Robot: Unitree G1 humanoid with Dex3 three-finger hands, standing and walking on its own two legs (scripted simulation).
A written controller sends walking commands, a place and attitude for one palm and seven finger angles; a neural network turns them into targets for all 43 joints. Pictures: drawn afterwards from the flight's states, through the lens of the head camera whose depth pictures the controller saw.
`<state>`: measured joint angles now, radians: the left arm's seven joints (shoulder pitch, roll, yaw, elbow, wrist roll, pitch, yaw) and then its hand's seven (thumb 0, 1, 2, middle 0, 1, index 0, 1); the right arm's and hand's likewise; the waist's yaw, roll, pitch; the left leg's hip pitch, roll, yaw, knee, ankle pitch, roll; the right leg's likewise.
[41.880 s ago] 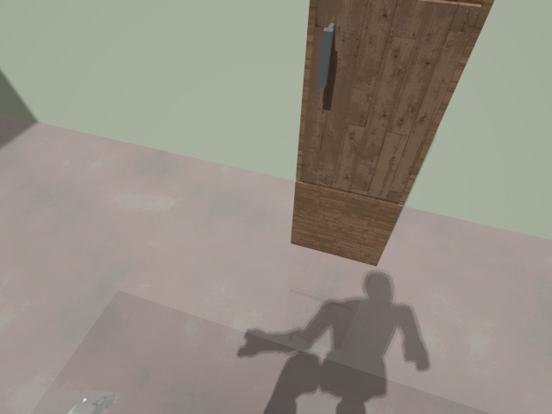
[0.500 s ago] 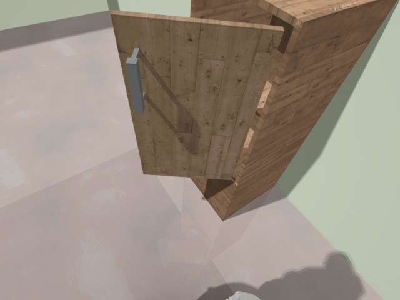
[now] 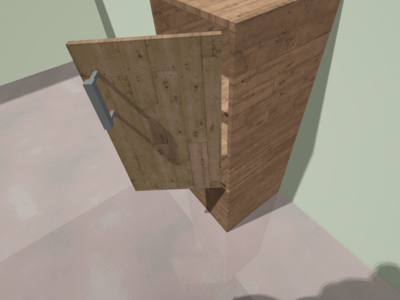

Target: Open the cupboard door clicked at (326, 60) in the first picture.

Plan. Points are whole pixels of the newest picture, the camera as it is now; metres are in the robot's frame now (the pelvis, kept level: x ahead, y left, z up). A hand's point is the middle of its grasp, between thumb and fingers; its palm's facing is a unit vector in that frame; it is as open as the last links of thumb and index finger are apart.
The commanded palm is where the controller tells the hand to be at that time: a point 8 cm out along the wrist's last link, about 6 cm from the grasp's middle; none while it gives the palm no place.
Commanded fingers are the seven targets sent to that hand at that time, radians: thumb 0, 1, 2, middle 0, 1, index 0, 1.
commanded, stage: come to a stop and stand still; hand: left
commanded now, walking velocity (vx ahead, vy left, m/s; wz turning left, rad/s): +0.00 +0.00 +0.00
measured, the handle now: (102, 100) +0.55 +0.25 +0.13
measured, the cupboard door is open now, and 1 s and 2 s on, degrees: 54 54 54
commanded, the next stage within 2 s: look again from close up in 0.68 s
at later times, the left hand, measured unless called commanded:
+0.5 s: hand out of the picture +0.03 +0.17 -0.16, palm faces +0.03 -0.98 -0.19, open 7.4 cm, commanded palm none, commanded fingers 0.00 0.90 0.90 -0.20 -0.30 -0.20 -0.30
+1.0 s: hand out of the picture +0.05 +0.19 -0.16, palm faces +0.03 -0.98 -0.21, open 7.4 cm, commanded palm none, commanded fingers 0.00 0.90 0.90 -0.20 -0.30 -0.20 -0.30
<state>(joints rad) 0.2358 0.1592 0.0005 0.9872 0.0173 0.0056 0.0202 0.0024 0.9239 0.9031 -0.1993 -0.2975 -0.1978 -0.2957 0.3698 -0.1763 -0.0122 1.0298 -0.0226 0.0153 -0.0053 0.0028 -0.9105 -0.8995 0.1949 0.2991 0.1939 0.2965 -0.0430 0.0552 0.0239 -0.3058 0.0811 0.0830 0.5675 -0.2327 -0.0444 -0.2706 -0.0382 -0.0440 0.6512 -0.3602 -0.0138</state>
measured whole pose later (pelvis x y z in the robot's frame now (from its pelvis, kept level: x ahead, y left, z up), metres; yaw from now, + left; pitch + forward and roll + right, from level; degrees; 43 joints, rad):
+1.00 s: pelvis +0.05 +0.01 +0.01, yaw +1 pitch -1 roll +1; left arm 0.27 0.17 0.00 1.12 0.02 -0.01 0.02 0.00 0.91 0.90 -0.20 -0.30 -0.19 -0.30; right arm 0.25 -0.15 0.00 1.15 -0.01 -0.02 -0.03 0.00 -0.92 -0.90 0.20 0.30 0.20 0.30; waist 0.00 -0.01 0.04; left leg -0.18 0.07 0.08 0.44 -0.24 -0.04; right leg -0.12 -0.04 -0.06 0.47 -0.33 0.01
